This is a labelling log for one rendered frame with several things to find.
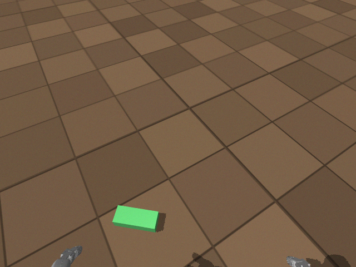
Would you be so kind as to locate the right robot hand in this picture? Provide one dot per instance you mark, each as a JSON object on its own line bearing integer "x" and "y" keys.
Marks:
{"x": 295, "y": 262}

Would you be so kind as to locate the left robot hand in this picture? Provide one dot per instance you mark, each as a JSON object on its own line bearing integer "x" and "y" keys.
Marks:
{"x": 68, "y": 257}

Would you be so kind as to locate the carton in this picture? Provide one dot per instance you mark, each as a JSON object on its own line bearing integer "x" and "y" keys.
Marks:
{"x": 140, "y": 219}

